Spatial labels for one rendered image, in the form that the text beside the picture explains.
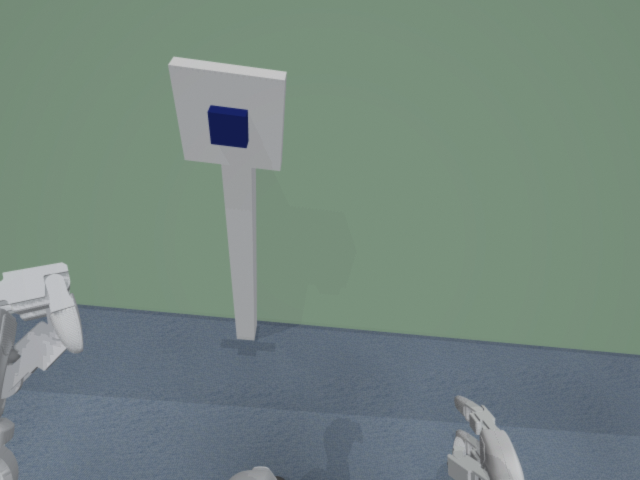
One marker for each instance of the robot right hand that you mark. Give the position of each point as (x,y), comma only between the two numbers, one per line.
(491,458)

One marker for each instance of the button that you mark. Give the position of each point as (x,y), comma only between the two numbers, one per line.
(228,126)

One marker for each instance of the panel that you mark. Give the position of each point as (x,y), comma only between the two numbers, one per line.
(197,84)

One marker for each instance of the robot left hand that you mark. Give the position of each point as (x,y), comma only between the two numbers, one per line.
(35,293)

